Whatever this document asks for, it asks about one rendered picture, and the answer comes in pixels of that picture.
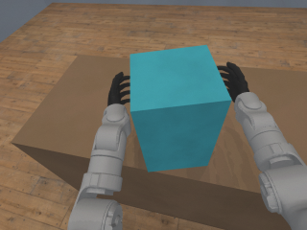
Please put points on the robot left upper arm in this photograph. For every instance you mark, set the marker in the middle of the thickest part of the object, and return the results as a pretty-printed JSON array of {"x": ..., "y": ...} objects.
[{"x": 96, "y": 214}]

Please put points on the pedestal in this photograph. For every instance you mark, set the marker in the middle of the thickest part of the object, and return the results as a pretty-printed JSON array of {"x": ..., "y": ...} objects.
[{"x": 224, "y": 194}]

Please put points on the carton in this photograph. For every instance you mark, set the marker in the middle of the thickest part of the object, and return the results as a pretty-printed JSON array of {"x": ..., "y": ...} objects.
[{"x": 178, "y": 103}]

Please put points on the robot right upper arm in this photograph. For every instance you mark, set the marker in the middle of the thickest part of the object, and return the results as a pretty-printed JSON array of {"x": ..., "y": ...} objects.
[{"x": 284, "y": 191}]

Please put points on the right robot hand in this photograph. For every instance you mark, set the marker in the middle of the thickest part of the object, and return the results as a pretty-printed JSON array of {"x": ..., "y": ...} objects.
[{"x": 235, "y": 80}]

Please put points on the left robot hand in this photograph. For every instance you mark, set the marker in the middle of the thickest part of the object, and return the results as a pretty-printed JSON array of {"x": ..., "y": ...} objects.
[{"x": 115, "y": 95}]

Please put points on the left robot forearm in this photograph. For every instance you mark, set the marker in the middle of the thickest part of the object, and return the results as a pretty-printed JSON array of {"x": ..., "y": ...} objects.
[{"x": 103, "y": 176}]

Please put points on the right robot forearm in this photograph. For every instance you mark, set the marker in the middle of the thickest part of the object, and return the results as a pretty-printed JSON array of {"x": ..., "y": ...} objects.
[{"x": 270, "y": 148}]

